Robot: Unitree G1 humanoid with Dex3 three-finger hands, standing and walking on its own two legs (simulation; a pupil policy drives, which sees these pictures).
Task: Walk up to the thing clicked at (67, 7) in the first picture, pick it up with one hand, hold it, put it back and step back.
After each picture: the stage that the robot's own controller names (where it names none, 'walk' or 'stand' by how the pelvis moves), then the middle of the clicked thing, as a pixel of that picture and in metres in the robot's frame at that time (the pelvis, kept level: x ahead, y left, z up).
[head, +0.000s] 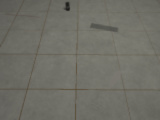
stand; (67, 6) +2.24 +0.15 -0.72
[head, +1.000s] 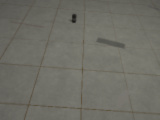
walk; (74, 18) +2.11 +0.06 -0.71
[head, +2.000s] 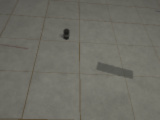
walk; (66, 34) +1.46 +0.09 -0.71
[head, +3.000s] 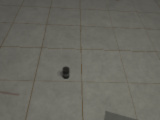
walk; (66, 72) +0.96 +0.09 -0.72
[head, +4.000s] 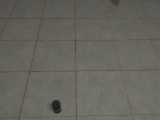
walk; (56, 106) +0.59 +0.18 -0.70
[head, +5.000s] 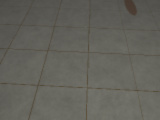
stand; out of the picture +0.42 +0.13 -0.69
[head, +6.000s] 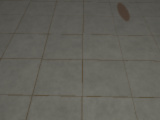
stand; out of the picture +0.37 +0.16 -0.72
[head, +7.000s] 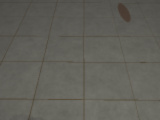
stand; out of the picture +0.33 +0.16 -0.72
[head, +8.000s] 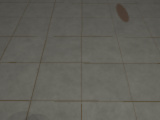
stand; out of the picture +0.32 +0.17 -0.73
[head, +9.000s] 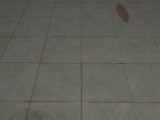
stand; out of the picture +0.31 +0.18 -0.73
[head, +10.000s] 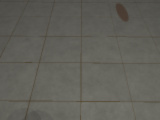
stand; out of the picture +0.31 +0.18 -0.73
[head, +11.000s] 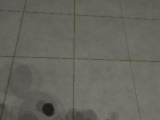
go down; (48, 110) +0.35 +0.16 -0.57
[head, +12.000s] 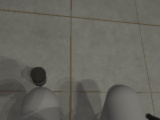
go down; (39, 77) +0.41 +0.18 -0.32
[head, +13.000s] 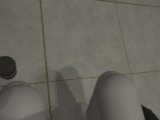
close in; (6, 68) +0.41 +0.20 -0.26
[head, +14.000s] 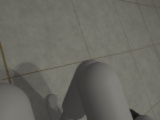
close; out of the picture +0.40 +0.23 -0.23
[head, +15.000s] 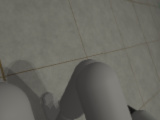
close; out of the picture +0.39 +0.23 -0.23
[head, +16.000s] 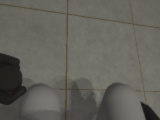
lift; (9, 81) +0.32 +0.24 -0.07
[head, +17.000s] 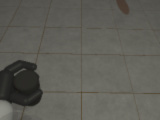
hold; (29, 89) +0.33 +0.17 +0.06
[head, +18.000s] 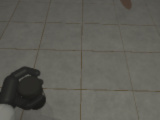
hold; (33, 93) +0.32 +0.17 +0.01
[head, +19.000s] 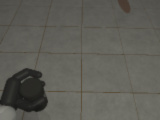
hold; (35, 95) +0.32 +0.16 +0.02
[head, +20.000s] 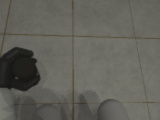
crouch; (27, 73) +0.39 +0.17 -0.07
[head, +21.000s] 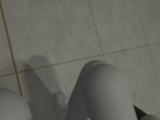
lower; out of the picture +0.40 +0.24 -0.22
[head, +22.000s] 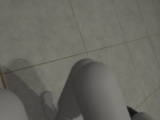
lower; out of the picture +0.41 +0.25 -0.23
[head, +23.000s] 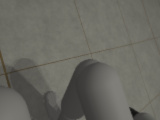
lower; out of the picture +0.41 +0.26 -0.23
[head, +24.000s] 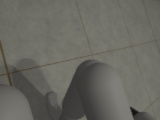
lower; out of the picture +0.40 +0.25 -0.23
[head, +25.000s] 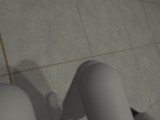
loosen; out of the picture +0.39 +0.24 -0.23
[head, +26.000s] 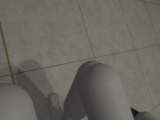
withdraw; out of the picture +0.39 +0.23 -0.23
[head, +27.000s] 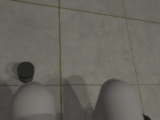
walk; (26, 72) +0.40 +0.19 -0.29
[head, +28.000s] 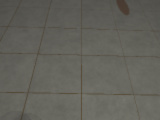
stand; out of the picture +0.32 +0.14 -0.65
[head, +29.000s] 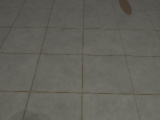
stand; out of the picture +0.33 +0.16 -0.67
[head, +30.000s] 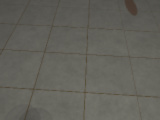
stand; out of the picture +0.33 +0.15 -0.68
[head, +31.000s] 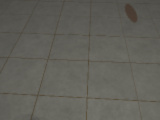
walk; out of the picture +0.34 +0.15 -0.72
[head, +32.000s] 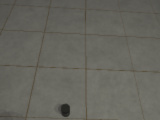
walk; (65, 110) +0.47 +0.09 -0.69
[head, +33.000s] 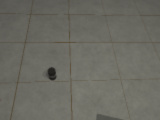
walk; (52, 74) +0.78 +0.21 -0.70
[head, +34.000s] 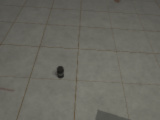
stand; (60, 72) +0.98 +0.17 -0.71
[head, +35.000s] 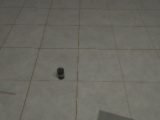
stand; (60, 73) +0.96 +0.19 -0.73
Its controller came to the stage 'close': yes
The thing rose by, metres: 0.72
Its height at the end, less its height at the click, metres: +0.00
